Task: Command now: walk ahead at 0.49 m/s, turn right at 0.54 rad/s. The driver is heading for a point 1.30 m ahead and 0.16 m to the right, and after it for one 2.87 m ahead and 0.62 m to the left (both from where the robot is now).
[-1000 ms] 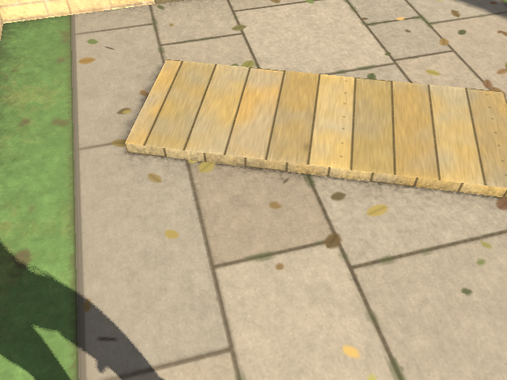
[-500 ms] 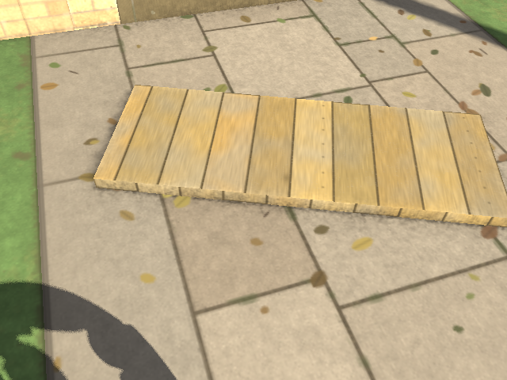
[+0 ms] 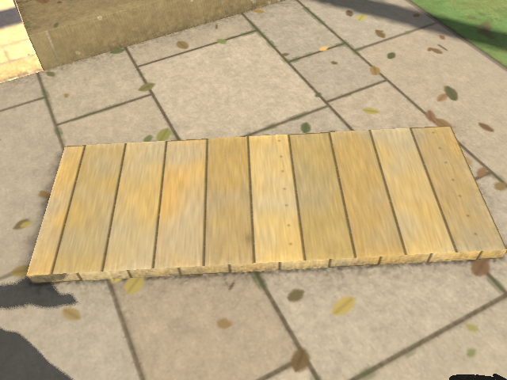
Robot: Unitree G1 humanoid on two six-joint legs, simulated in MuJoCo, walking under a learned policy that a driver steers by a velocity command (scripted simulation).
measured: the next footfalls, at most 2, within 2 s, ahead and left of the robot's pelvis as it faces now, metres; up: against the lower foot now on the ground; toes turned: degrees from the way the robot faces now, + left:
left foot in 0.20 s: +0.32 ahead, +0.14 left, +0.00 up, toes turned -12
right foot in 0.76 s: +0.51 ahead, -0.21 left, +0.00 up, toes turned -28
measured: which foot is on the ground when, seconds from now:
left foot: up 0.00-0.18, down 0.20-0.74, up 0.76-1.00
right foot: down 0.00-0.20, up 0.22-0.74, down 0.76-1.00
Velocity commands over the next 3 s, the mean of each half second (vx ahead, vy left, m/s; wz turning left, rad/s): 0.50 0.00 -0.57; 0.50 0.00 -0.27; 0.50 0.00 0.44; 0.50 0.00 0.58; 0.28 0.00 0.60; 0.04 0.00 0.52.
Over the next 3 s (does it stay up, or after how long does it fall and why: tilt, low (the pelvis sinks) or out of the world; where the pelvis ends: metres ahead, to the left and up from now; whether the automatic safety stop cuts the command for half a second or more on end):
stays up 1.28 -0.21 0.04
